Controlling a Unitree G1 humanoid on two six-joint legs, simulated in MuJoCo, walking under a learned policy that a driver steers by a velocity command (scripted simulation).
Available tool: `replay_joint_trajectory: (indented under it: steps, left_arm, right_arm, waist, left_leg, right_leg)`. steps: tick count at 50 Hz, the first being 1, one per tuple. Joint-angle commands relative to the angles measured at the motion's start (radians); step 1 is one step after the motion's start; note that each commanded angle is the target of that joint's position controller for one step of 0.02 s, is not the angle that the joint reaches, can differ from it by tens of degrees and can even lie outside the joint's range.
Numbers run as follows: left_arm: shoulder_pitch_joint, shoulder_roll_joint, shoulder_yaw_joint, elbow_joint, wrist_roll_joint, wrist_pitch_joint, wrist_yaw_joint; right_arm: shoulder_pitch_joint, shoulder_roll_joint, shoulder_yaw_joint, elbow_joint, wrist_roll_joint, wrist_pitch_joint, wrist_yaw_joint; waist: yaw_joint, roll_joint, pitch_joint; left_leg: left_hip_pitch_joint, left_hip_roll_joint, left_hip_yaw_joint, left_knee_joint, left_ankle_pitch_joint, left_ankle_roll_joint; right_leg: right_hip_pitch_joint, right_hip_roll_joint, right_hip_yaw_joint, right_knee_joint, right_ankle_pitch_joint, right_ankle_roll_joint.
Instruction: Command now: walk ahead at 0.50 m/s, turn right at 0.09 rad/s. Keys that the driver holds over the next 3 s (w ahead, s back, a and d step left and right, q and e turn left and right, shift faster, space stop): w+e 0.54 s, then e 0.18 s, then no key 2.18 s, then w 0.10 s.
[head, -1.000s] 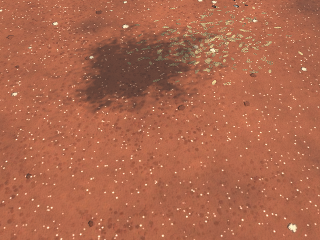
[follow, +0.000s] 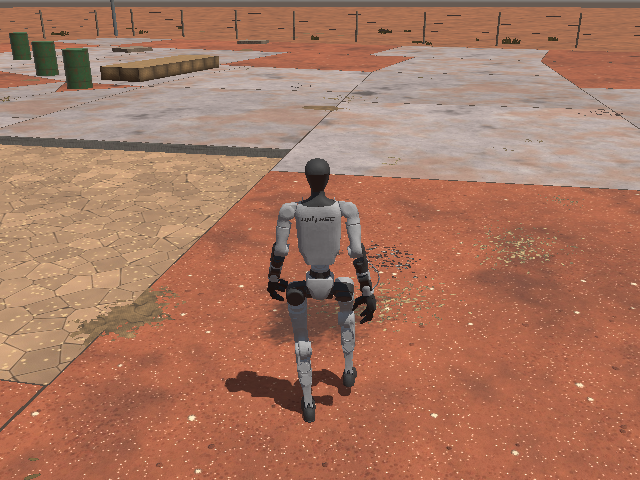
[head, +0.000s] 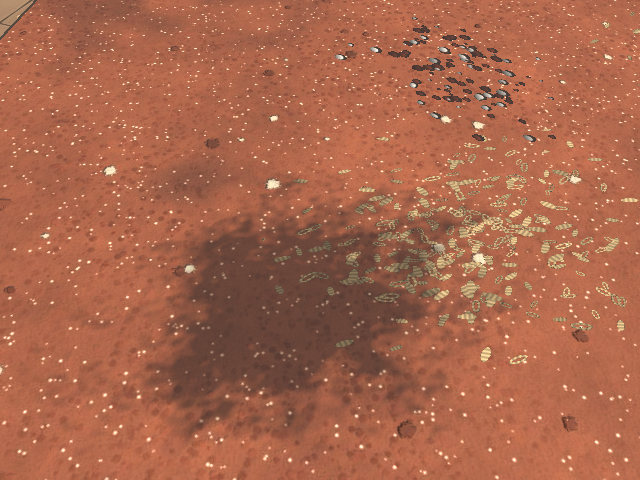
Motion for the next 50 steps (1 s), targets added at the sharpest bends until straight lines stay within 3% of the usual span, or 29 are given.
replay_joint_trajectory:
  steps: [1,5,7,9,10,11,12,13,14,15,17,19,21,24,27,31,33,35,36,37,38,39,40,41,42,44,47,50]
  left_arm:
    - [-0.104,0.023,-0.008,-0.075,-0.007,-0.012,-0.001]
    - [-0.159,0.031,-0.009,-0.106,-0.007,-0.02,-0.001]
    - [-0.111,0.041,-0.002,-0.098,-0.004,-0.027,0.003]
    - [0.055,0.07,0.018,-0.049,0.0,-0.035,0.012]
    - [0.203,0.098,0.034,-0.003,0.01,-0.042,0.016]
    - [0.349,0.192,0.065,0.019,0.028,-0.043,0.025]
    - [0.338,0.251,0.083,0.014,0.006,-0.027,0.022]
    - [0.258,0.238,0.078,0.004,-0.019,-0.018,0.015]
    - [0.195,0.191,0.066,-0.008,-0.021,-0.017,0.018]
    - [0.161,0.139,0.053,-0.008,-0.017,-0.02,0.019]
    - [0.142,0.101,0.038,-0.005,-0.022,-0.032,0.03]
    - [0.178,0.128,0.041,0.0,-0.029,-0.048,0.032]
    - [0.212,0.16,0.049,-0.001,-0.03,-0.051,0.032]
    - [0.28,0.161,0.049,-0.004,-0.029,-0.045,0.03]
    - [0.339,0.167,0.05,-0.008,-0.028,-0.039,0.031]
    - [0.39,0.174,0.05,-0.012,-0.018,-0.022,0.045]
    - [0.386,0.178,0.052,-0.024,-0.01,-0.013,0.053]
    - [0.312,0.195,0.057,-0.056,-0.008,-0.013,0.058]
    - [0.273,0.207,0.061,-0.071,-0.018,-0.02,0.054]
    - [0.247,0.184,0.054,-0.101,-0.036,-0.034,0.046]
    - [0.344,0.086,0.036,-0.128,-0.051,-0.036,0.052]
    - [0.477,0.151,0.048,-0.121,-0.061,-0.018,0.067]
    - [0.455,0.187,0.055,-0.073,-0.026,0.003,0.07]
    - [0.368,0.176,0.052,-0.081,-0.009,0.013,0.059]
    - [0.326,0.148,0.047,-0.09,-0.008,0.022,0.049]
    - [0.319,0.119,0.039,-0.089,-0.001,0.049,0.032]
    - [0.309,0.112,0.032,-0.092,-0.008,0.067,0.028]
    - [0.243,0.096,0.012,-0.1,-0.002,0.084,0.028]
  right_arm:
    - [0.052,-0.129,-0.019,-0.027,-0.004,-0.013,-0.008]
    - [0.081,-0.126,-0.019,-0.004,-0.018,-0.01,-0.023]
    - [0.051,-0.141,-0.022,-0.007,-0.019,-0.01,-0.031]
    - [0.026,-0.168,-0.029,-0.012,-0.022,-0.001,-0.035]
    - [0.006,-0.179,-0.031,-0.024,-0.015,0.005,-0.034]
    - [-0.005,-0.15,-0.021,-0.073,0.005,0.002,-0.028]
    - [0.03,-0.12,-0.024,-0.107,0.018,-0.008,-0.009]
    - [-0.056,-0.165,-0.033,-0.132,-0.004,-0.012,-0.004]
    - [-0.134,-0.156,-0.029,-0.16,-0.001,-0.024,0.0]
    - [-0.149,-0.148,-0.029,-0.164,-0.001,-0.029,0.0]
    - [-0.144,-0.127,-0.027,-0.177,-0.03,0.003,0.001]
    - [-0.149,-0.115,-0.026,-0.192,-0.04,0.033,0.007]
    - [-0.217,-0.117,-0.024,-0.225,-0.039,0.048,0.01]
    - [-0.364,-0.13,-0.024,-0.284,-0.033,0.055,0.013]
    - [-0.455,-0.133,-0.019,-0.323,-0.028,0.055,0.018]
    - [-0.539,-0.128,-0.005,-0.371,-0.015,0.044,0.013]
    - [-0.53,-0.142,-0.003,-0.38,-0.009,0.035,0.007]
    - [-0.405,-0.183,-0.012,-0.35,-0.008,0.023,-0.005]
    - [-0.307,-0.205,-0.019,-0.325,-0.01,0.012,-0.014]
    - [-0.168,-0.249,-0.03,-0.302,-0.025,-0.006,-0.025]
    - [-0.114,-0.315,-0.036,-0.31,-0.036,-0.005,-0.03]
    - [-0.122,-0.325,-0.049,-0.321,-0.01,0.02,-0.02]
    - [-0.201,-0.228,-0.031,-0.347,0.001,0.032,-0.015]
    - [-0.26,-0.151,-0.007,-0.354,0.004,0.034,-0.016]
    - [-0.285,-0.128,0.005,-0.347,-0.003,0.037,-0.018]
    - [-0.276,-0.154,0.001,-0.321,-0.005,0.036,-0.02]
    - [-0.274,-0.172,-0.001,-0.304,-0.013,0.03,-0.014]
    - [-0.283,-0.18,-0.001,-0.294,-0.018,0.046,-0.011]
  waist:
    - [-0.004,0.109,0.068]
    - [-0.009,0.108,0.09]
    - [0.025,0.118,0.06]
    - [0.094,0.128,-0.039]
    - [0.161,0.112,-0.113]
    - [0.206,0.009,-0.221]
    - [0.144,-0.203,-0.302]
    - [0.119,-0.042,-0.227]
    - [0.105,0.01,-0.112]
    - [0.067,0.079,-0.033]
    - [0.012,0.065,-0.013]
    - [0.003,0.042,-0.022]
    - [0.014,0.027,-0.005]
    - [0.063,0.006,0.023]
    - [0.102,-0.009,0.011]
    - [0.129,-0.029,0.002]
    - [0.122,-0.051,-0.016]
    - [0.057,-0.069,-0.053]
    - [0.002,-0.056,-0.089]
    - [-0.056,-0.004,-0.183]
    - [-0.006,0.221,-0.325]
    - [0.034,0.321,-0.479]
    - [0.057,0.144,-0.372]
    - [0.051,0.09,-0.24]
    - [0.061,0.091,-0.171]
    - [0.075,0.159,-0.124]
    - [0.095,0.16,-0.154]
    - [0.084,0.197,-0.136]
  left_leg:
    - [-0.007,0.27,-0.104,-0.071,0.416,0.074]
    - [0.105,0.317,-0.043,-0.026,0.529,0.071]
    - [0.135,0.327,-0.001,0.073,0.785,0.055]
    - [0.146,0.323,0.034,0.322,0.998,0.038]
    - [0.05,0.303,0.063,0.53,0.905,0.017]
    - [-0.223,0.248,0.094,0.859,0.58,-0.017]
    - [-0.568,0.007,0.029,1.217,-0.277,-0.059]
    - [-0.687,0.079,-0.136,1.254,-0.231,-0.04]
    - [-0.717,0.125,-0.139,1.209,-0.151,-0.04]
    - [-0.677,0.161,-0.137,1.113,-0.103,-0.044]
    - [-0.575,0.19,-0.14,1.0,-0.09,-0.075]
    - [-0.557,0.189,-0.121,0.934,-0.09,-0.104]
    - [-0.592,0.193,-0.103,0.854,-0.036,-0.13]
    - [-0.672,0.192,-0.093,0.711,0.083,-0.156]
    - [-0.706,0.172,-0.099,0.611,0.165,-0.156]
    - [-0.667,0.1,-0.08,0.499,0.158,-0.14]
    - [-0.595,0.067,-0.092,0.428,0.138,-0.121]
    - [-0.402,0.036,-0.11,0.314,0.117,-0.088]
    - [-0.261,0.042,-0.11,0.224,0.21,-0.069]
    - [-0.02,0.179,-0.194,0.212,0.431,-0.03]
    - [0.23,0.5,-0.424,0.354,1.051,0.042]
    - [0.266,0.62,-0.679,0.323,1.118,0.195]
    - [0.13,0.545,-0.607,0.277,0.945,0.186]
    - [0.008,0.462,-0.465,0.24,0.838,0.153]
    - [-0.071,0.404,-0.38,0.201,0.777,0.123]
    - [-0.188,0.337,-0.273,0.152,0.744,0.107]
    - [-0.239,0.326,-0.221,0.133,0.701,0.118]
    - [-0.306,0.305,-0.202,0.089,0.379,0.109]
  right_leg:
    - [-0.018,0.035,-0.049,-0.114,0.059,-0.009]
    - [-0.002,0.07,-0.06,-0.204,-0.001,-0.065]
    - [0.094,0.115,-0.092,-0.235,-0.075,-0.107]
    - [0.276,0.188,-0.127,-0.271,-0.139,-0.155]
    - [0.475,0.185,-0.094,-0.334,-0.097,-0.188]
    - [0.75,-0.02,0.194,-0.352,-0.162,-0.274]
    - [0.939,-0.253,0.74,-0.504,-0.121,-0.42]
    - [0.887,-0.221,0.69,-0.531,-0.134,-0.402]
    - [0.761,-0.2,0.559,-0.548,-0.1,-0.373]
    - [0.632,-0.155,0.472,-0.578,-0.011,-0.326]
    - [0.5,-0.07,0.356,-0.597,0.107,-0.275]
    - [0.467,-0.04,0.316,-0.606,0.171,-0.275]
    - [0.446,-0.017,0.3,-0.628,0.154,-0.269]
    - [0.483,0.001,0.314,-0.641,0.142,-0.234]
    - [0.566,0.008,0.328,-0.611,0.19,-0.205]
    - [0.637,0.028,0.309,-0.472,0.541,-0.168]
    - [0.654,0.037,0.33,-0.402,0.597,-0.143]
    - [0.61,0.062,0.353,-0.299,0.643,-0.095]
    - [0.578,0.094,0.352,-0.191,0.633,-0.069]
    - [0.459,0.129,0.333,0.0,0.436,-0.043]
    - [0.27,0.249,0.194,0.287,-0.468,-0.026]
    - [0.183,0.288,0.141,0.478,-0.642,-0.022]
    - [0.164,0.226,0.164,0.529,-0.532,-0.013]
    - [0.149,0.208,0.149,0.49,-0.478,0.004]
    - [0.149,0.185,0.147,0.445,-0.448,0.019]
    - [0.221,0.18,0.127,0.378,-0.396,0.037]
    - [0.284,0.19,0.112,0.276,-0.374,0.039]
    - [0.347,0.159,0.07,0.076,-0.363,0.029]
